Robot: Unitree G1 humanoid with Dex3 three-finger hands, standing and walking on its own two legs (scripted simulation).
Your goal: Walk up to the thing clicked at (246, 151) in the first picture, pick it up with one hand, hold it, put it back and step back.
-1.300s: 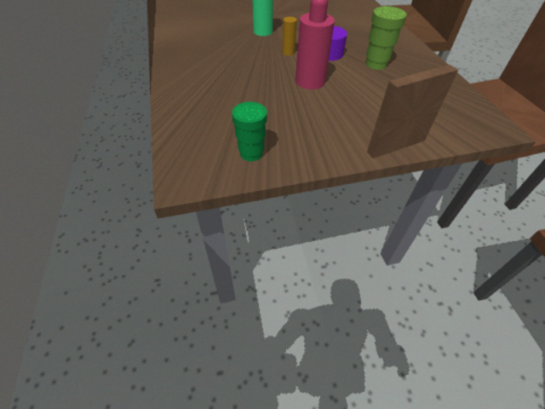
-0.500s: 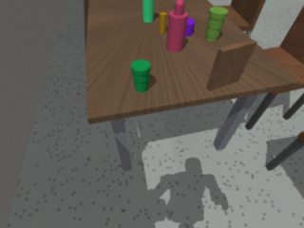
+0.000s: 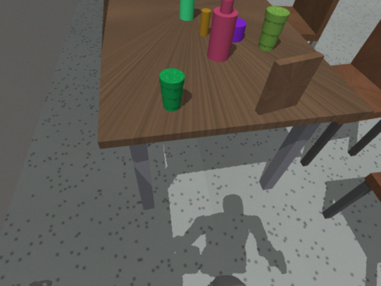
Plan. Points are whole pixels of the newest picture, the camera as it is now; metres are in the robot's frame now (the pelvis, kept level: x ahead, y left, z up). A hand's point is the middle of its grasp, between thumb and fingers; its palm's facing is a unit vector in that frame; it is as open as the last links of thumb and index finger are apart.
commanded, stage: walk up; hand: left
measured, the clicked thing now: (171, 91) +0.63 +0.06 +0.01
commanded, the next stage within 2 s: none
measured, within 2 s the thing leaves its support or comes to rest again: neither
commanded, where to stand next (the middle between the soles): +0.24 -0.18 m, yaw +13 degrees
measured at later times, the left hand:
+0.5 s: hand out of the picture +0.13 +0.13 -0.18, palm faces +0.11 -0.95 -0.29, open 7.4 cm
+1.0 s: hand (165, 255) +0.20 +0.06 -0.14, palm faces +0.18 -0.87 -0.45, open 7.4 cm
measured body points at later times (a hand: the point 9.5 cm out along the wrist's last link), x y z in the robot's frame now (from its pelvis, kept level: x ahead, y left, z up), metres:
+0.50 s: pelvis +0.12 -0.13 -0.02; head +0.14 -0.09 +0.43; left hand +0.12 +0.18 -0.16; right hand +0.25 -0.44 -0.10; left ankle +0.20 -0.02 -0.74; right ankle +0.10 -0.23 -0.74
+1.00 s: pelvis +0.19 -0.22 -0.02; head +0.24 -0.25 +0.42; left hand +0.19 +0.10 -0.11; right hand +0.35 -0.53 -0.15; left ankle +0.16 -0.07 -0.67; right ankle +0.26 -0.35 -0.74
